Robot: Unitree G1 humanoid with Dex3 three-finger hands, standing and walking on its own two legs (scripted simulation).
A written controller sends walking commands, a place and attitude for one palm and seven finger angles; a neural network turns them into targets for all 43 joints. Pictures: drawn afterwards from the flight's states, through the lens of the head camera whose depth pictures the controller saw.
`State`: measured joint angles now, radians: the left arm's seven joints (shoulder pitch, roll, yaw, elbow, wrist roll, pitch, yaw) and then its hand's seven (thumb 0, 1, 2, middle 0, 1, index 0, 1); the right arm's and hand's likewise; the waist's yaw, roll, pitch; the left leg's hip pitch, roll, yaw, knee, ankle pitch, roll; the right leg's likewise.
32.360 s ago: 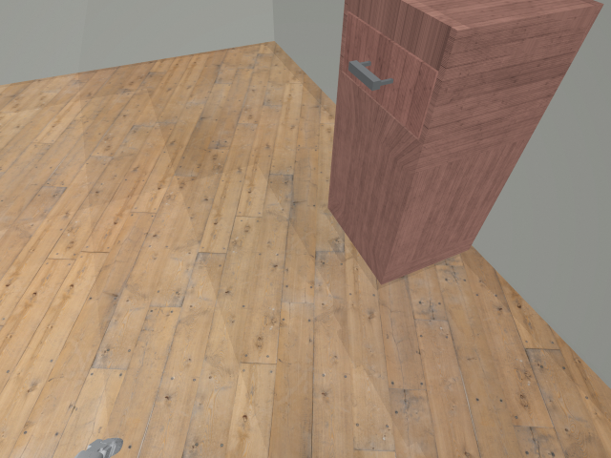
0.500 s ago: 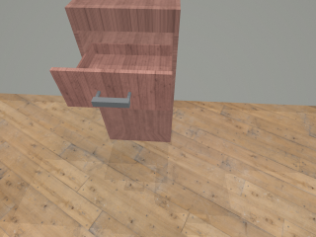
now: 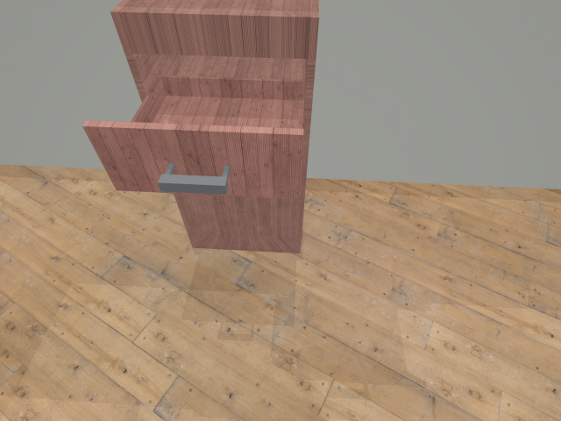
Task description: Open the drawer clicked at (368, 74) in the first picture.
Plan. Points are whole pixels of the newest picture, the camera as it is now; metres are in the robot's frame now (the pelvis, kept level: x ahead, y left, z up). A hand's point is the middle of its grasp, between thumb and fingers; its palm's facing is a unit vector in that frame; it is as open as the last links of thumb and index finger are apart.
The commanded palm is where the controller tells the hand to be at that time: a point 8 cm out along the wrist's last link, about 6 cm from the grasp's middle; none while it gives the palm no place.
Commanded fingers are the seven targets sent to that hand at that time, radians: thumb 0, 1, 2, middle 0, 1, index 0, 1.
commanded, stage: look to check the result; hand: left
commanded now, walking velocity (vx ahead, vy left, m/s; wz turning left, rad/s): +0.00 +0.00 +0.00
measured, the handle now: (196, 176) +0.56 +0.20 -0.01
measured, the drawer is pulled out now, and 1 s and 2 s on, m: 0.30 0.30 0.30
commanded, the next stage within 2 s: stand and wait in 0.36 s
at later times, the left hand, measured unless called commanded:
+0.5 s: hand out of the picture +0.01 +0.16 -0.17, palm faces +0.05 -0.98 -0.19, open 7.4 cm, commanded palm none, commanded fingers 0.00 0.90 0.90 -0.20 -0.30 -0.20 -0.30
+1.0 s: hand out of the picture +0.02 +0.14 -0.17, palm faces +0.06 -0.98 -0.19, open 7.4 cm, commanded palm none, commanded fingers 0.00 0.90 0.90 -0.20 -0.30 -0.20 -0.30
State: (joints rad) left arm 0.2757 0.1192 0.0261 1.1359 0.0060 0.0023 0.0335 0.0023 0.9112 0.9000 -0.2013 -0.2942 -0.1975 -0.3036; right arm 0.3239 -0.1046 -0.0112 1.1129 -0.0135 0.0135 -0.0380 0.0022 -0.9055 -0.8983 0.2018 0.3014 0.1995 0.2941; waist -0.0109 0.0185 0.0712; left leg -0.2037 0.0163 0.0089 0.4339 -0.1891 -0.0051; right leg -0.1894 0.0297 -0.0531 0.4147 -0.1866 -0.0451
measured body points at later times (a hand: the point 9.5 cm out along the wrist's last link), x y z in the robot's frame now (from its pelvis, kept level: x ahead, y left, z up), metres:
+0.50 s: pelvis +0.01 -0.01 +0.00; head +0.03 -0.02 +0.45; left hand +0.01 +0.21 -0.16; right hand -0.01 -0.21 -0.17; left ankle +0.03 +0.12 -0.74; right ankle +0.03 -0.09 -0.74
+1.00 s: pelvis +0.02 -0.02 +0.00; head +0.04 -0.03 +0.45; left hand +0.02 +0.20 -0.16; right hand +0.00 -0.22 -0.17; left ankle +0.03 +0.12 -0.74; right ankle +0.03 -0.09 -0.74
